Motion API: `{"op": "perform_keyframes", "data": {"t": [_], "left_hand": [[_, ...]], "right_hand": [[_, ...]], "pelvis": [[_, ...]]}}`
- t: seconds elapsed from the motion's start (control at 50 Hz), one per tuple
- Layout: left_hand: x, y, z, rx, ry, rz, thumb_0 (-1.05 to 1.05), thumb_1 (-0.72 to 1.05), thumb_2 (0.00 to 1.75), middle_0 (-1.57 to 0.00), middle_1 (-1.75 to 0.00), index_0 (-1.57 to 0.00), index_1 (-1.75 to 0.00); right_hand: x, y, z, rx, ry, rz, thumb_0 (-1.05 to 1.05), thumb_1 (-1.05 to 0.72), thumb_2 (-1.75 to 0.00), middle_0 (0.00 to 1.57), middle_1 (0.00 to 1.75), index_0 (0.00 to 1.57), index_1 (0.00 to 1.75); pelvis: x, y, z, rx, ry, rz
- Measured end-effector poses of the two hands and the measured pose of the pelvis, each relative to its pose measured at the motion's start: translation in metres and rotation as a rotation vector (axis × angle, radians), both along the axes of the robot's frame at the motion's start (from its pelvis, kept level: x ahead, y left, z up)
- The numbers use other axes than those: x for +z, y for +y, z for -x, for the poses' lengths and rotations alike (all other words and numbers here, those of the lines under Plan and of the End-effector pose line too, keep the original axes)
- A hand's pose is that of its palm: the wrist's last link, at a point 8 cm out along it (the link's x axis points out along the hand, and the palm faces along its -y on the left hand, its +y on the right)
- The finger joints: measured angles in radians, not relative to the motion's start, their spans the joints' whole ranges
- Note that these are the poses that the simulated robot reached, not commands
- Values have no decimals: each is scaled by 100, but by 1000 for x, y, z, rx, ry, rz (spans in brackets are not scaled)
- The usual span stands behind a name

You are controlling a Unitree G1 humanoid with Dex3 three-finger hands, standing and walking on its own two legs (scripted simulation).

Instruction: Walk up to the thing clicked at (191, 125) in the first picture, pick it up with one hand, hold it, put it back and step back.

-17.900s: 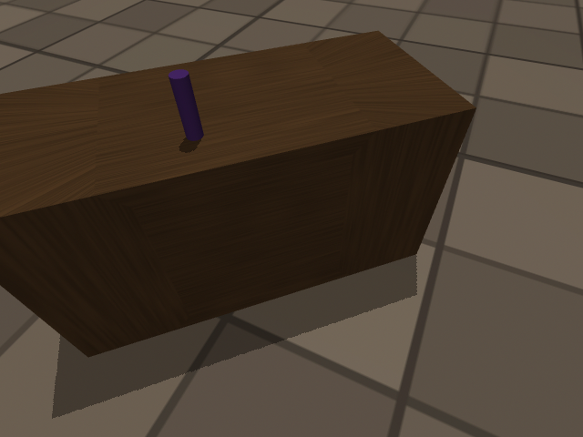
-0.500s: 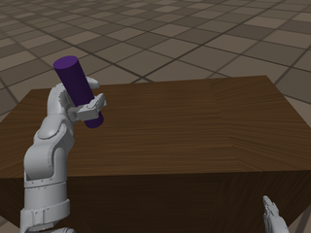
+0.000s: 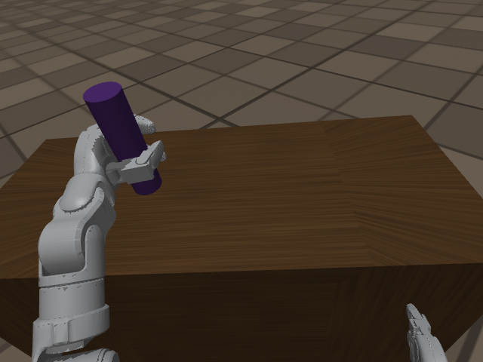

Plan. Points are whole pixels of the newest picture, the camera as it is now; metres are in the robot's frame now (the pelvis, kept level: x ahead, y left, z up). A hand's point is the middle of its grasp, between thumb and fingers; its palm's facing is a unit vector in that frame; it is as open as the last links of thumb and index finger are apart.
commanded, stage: hold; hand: left
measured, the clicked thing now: (128, 145) +0.35 +0.17 +0.26
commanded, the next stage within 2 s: crouch in 0.32 s
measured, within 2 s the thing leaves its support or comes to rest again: neither
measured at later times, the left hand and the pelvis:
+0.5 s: hand (142, 156) +0.34 +0.16 +0.24, palm faces +0.13 -0.99 +0.01, open 5.8 cm; pelvis +0.00 +0.00 +0.00, yaw +0 degrees
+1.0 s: hand (150, 174) +0.40 +0.19 +0.16, palm faces +0.18 -0.98 +0.01, open 5.8 cm; pelvis -0.01 +0.00 +0.00, yaw -1 degrees
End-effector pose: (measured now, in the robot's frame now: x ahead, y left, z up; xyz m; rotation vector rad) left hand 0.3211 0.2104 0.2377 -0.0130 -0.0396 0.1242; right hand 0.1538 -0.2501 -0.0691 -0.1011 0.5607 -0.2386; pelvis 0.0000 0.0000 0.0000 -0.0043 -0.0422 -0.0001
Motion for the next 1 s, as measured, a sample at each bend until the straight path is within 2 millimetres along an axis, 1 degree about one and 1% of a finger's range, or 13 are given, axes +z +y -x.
{"op": "perform_keyframes", "data": {"t": [0.1, 0.34, 0.5, 0.6, 0.68, 0.8, 0.88, 1.0], "left_hand": [[2, -1, -1, -8, -1, 2, -3, 7, 116, -92, -116, -100, -115], [-2, -1, 1, 1, 13, 7, -3, 7, 116, -92, -116, -100, -115], [-2, 0, 4, 2, 4, -3, -3, 7, 116, -92, -116, -100, -115], [-5, 0, 1, 9, 20, 13, -3, 7, 116, -92, -116, -100, -115], [-17, 2, -6, 20, 59, 20, -3, 7, 116, -92, -116, -100, -115], [-47, 8, -25, 36, 120, 26, -3, 7, 117, -92, -115, -101, -114], [-63, 16, -37, 52, 124, 23, -3, 7, 116, -92, -115, -100, -114], [-82, 24, -52, 53, 110, 9, -3, 7, 116, -92, -115, -100, -114]], "right_hand": [[1, 1, -1, 2, -7, -4, -2, 53, -5, 5, 5, 6, 5], [0, 1, 2, 9, 1, -11, -2, 53, -5, 5, 5, 6, 5], [-2, -1, 3, 3, 8, -7, -2, 53, -5, 5, 5, 6, 5], [-4, -3, 2, 0, 17, -3, -2, 54, -5, 5, 5, 6, 5], [-4, -4, 3, 2, 24, 4, -2, 55, -4, 5, 5, 6, 5], [-5, -6, 10, -4, 37, 20, -2, 56, -4, 5, 5, 6, 5], [-5, -11, 16, -18, 53, 36, -2, 56, -4, 5, 5, 6, 5], [-6, -16, 24, -39, 81, 58, -2, 55, -4, 5, 5, 6, 5]], "pelvis": [[0, 0, 0, 0, 0, -1], [0, -1, 1, -2, -1, -1], [0, -1, 1, 0, -1, -1], [0, -2, 2, 2, -1, -2], [0, -3, 4, 5, 4, -2], [-1, -5, 6, 1, 23, -3], [-2, -5, 7, -4, 39, -2], [-2, -4, 7, -14, 63, 1]]}}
